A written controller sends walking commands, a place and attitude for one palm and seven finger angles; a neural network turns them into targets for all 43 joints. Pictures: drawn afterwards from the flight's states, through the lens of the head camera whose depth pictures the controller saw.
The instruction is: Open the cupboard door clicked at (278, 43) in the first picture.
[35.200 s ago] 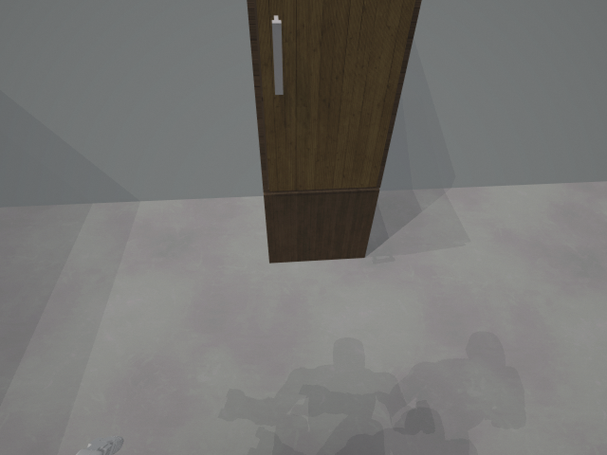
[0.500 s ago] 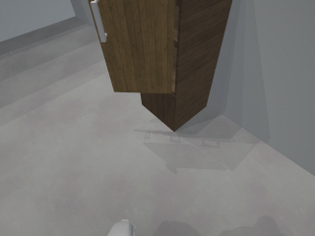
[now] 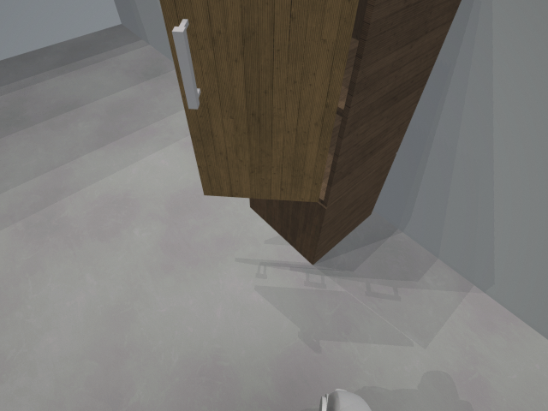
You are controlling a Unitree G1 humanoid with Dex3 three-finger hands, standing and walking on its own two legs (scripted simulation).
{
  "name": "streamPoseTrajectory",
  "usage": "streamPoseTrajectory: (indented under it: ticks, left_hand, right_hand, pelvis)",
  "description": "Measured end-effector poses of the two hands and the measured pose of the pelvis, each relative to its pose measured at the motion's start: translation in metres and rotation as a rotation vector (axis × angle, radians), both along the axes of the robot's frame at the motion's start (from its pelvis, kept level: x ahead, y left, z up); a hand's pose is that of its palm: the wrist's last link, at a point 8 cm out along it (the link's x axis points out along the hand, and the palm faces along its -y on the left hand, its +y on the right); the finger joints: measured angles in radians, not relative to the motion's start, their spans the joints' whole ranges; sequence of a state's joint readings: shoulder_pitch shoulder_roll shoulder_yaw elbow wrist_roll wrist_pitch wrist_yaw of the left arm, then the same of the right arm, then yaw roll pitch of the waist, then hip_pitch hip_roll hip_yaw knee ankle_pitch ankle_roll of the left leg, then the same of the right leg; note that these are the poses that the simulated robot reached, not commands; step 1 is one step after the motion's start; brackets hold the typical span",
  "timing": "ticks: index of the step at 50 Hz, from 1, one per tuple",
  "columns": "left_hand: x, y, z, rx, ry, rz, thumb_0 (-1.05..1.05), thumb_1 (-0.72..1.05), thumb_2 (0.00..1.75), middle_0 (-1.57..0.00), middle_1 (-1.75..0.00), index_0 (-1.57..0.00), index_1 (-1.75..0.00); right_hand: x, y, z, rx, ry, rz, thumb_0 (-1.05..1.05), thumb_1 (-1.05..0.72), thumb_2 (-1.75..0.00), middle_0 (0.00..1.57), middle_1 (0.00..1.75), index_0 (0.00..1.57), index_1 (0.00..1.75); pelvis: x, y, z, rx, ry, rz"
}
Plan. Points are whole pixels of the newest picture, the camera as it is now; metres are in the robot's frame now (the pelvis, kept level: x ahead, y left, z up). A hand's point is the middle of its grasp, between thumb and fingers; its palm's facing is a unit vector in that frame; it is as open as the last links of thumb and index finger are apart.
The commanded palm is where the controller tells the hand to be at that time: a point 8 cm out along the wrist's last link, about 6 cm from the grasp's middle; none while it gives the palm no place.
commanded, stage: take the last steps up to it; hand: left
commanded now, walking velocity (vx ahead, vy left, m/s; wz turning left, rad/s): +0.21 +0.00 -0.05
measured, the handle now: (189, 66) +0.72 +0.23 +0.11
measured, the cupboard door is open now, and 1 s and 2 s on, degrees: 44 44 44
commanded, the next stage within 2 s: come to a stop and stand still in 0.14 s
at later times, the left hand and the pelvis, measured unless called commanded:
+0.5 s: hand (191, 368) +0.21 +0.16 -0.17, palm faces +0.05 -0.97 -0.23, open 7.2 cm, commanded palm none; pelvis +0.14 -0.02 +0.00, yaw +1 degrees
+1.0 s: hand (160, 406) +0.15 +0.20 -0.18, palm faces +0.00 -0.98 -0.19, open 7.4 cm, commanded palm none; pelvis +0.12 +0.01 +0.00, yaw -2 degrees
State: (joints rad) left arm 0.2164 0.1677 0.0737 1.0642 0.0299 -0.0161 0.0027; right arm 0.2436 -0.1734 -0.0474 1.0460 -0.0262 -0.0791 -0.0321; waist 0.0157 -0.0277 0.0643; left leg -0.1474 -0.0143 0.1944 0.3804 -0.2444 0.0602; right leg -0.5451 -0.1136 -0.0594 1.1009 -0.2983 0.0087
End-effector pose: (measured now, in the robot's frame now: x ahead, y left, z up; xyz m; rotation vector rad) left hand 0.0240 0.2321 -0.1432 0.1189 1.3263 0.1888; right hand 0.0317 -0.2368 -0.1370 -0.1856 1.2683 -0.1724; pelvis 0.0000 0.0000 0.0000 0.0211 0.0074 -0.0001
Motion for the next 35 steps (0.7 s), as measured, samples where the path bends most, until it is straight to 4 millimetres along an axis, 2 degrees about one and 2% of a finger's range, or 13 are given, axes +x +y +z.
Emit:
streamPoseTrajectory:
  ticks: [3,7,10,12,15,18,23,28,31,35]
  left_hand:
    - [0.058,0.007,0.009,0.027,-0.087,-0.041,0.02,0.93,0.9,-0.19,-0.3,-0.2,-0.3]
    - [0.126,-0.001,0.016,0.047,-0.163,-0.103,0.01,0.92,0.9,-0.19,-0.3,-0.2,-0.3]
    - [0.168,-0.016,0.014,0.053,-0.2,-0.143,0.01,0.92,0.9,-0.19,-0.3,-0.2,-0.3]
    - [0.186,-0.027,0.01,0.053,-0.223,-0.152,0.01,0.91,0.9,-0.19,-0.3,-0.2,-0.3]
    - [0.19,-0.041,0.009,0.034,-0.213,-0.132,0.01,0.91,0.9,-0.19,-0.3,-0.2,-0.3]
    - [0.182,-0.048,0.011,0.027,-0.161,-0.08,0.0,0.92,0.9,-0.2,-0.3,-0.2,-0.3]
    - [0.177,-0.031,0.011,0.05,-0.099,-0.048,-0.02,0.95,0.9,-0.2,-0.3,-0.2,-0.3]
    - [0.163,-0.009,-0.001,0.032,-0.04,-0.008,-0.01,0.93,0.9,-0.2,-0.3,-0.2,-0.3]
    - [0.155,0.008,-0.017,0.011,-0.009,0.012,0.0,0.92,0.9,-0.2,-0.3,-0.2,-0.3]
    - [0.145,0.023,-0.024,0.003,0.034,0.028,0.01,0.91,0.9,-0.2,-0.3,-0.2,-0.3]
  right_hand:
    - [-0.018,0.0,-0.003,0.014,0.096,-0.032,-0.02,-0.95,-0.9,0.2,0.3,0.2,0.3]
    - [-0.037,0.003,-0.011,0.055,0.21,-0.081,-0.01,-0.93,-0.9,0.2,0.3,0.19,0.3]
    - [-0.041,0.004,-0.021,0.093,0.283,-0.116,0.0,-0.92,-0.9,0.2,0.3,0.19,0.3]
    - [-0.037,0.002,-0.028,0.117,0.321,-0.129,0.0,-0.92,-0.9,0.2,0.3,0.19,0.3]
    - [-0.011,-0.003,-0.027,0.124,0.326,-0.126,0.0,-0.92,-0.9,0.2,0.3,0.19,0.3]
    - [0.031,-0.008,-0.022,0.111,0.274,-0.109,0.0,-0.92,-0.9,0.2,0.3,0.19,0.3]
    - [0.102,-0.01,-0.016,0.091,0.159,-0.062,0.0,-0.92,-0.9,0.2,0.3,0.19,0.3]
    - [0.157,-0.012,-0.009,0.018,0.071,-0.017,0.01,-0.93,-0.9,0.2,0.3,0.19,0.3]
    - [0.181,-0.007,-0.006,-0.029,0.009,0.007,0.0,-0.93,-0.9,0.2,0.3,0.19,0.3]
    - [0.194,0.007,0.006,-0.064,-0.031,0.041,0.0,-0.92,-0.9,0.2,0.3,0.19,0.3]
  pelvis:
    - [0.021,-0.002,0.001,0.002,0.0,-0.003]
    - [0.052,-0.01,-0.003,0.008,-0.006,-0.01]
    - [0.078,-0.021,-0.011,0.015,-0.01,-0.019]
    - [0.092,-0.029,-0.018,0.006,-0.014,-0.018]
    - [0.107,-0.034,-0.014,-0.002,-0.026,-0.004]
    - [0.119,-0.035,-0.005,-0.003,-0.02,0.0]
    - [0.133,-0.03,0.0,-0.004,-0.008,0.009]
    - [0.142,-0.011,-0.004,-0.018,-0.012,0.017]
    - [0.148,0.005,-0.013,-0.042,-0.011,0.022]
    - [0.146,0.015,-0.012,-0.041,-0.009,0.011]
